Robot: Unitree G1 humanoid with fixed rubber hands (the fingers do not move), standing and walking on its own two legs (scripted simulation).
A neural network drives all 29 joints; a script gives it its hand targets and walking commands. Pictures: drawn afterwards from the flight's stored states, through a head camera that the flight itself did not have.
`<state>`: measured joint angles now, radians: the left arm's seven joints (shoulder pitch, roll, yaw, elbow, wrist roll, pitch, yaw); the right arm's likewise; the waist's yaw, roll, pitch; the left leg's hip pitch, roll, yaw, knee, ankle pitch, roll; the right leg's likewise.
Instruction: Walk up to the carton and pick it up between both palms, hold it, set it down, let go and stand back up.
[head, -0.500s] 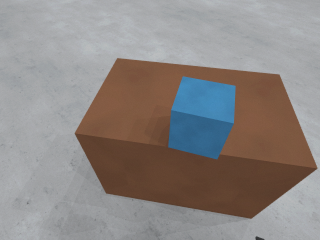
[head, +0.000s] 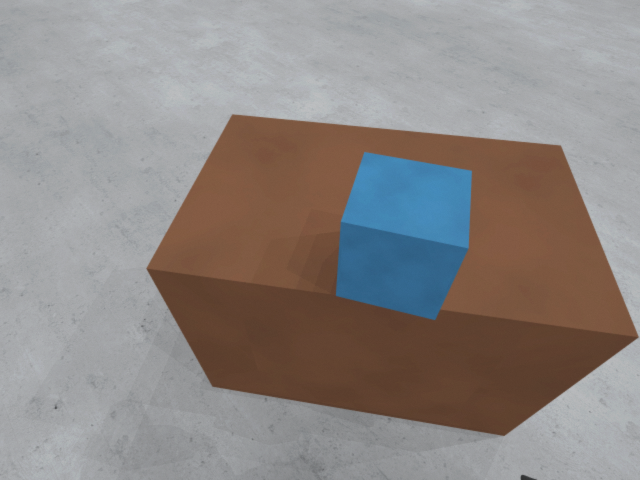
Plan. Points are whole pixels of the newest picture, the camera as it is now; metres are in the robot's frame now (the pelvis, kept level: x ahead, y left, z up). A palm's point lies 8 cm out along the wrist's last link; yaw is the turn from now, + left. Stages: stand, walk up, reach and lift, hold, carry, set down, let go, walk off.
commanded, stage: walk up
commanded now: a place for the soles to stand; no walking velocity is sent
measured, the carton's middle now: (400, 236) +0.50 -0.11 -0.04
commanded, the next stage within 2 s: none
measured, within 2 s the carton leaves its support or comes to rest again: neither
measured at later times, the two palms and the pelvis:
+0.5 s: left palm out of the picture +0.08 +0.16 -0.10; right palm out of the picture +0.13 -0.37 -0.13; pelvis +0.09 -0.10 +0.00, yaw -1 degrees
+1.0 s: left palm (221, 401) +0.24 +0.17 -0.11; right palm (567, 383) +0.28 -0.34 -0.12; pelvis +0.16 -0.09 -0.01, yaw -9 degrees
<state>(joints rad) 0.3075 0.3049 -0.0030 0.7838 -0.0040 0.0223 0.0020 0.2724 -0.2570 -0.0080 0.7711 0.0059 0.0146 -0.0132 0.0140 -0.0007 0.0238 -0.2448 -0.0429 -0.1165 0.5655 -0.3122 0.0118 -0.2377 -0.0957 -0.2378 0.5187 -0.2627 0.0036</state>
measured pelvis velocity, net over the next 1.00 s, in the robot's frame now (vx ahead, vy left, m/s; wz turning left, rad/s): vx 0.16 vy -0.09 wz -0.15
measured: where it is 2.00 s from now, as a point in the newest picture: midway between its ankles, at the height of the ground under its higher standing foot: outside the picture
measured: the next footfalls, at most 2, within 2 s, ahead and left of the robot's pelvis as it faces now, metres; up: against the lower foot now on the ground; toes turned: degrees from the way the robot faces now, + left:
right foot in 0.32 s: +0.13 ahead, -0.18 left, +0.00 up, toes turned -3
left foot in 0.76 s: +0.28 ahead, +0.01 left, +0.00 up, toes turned -3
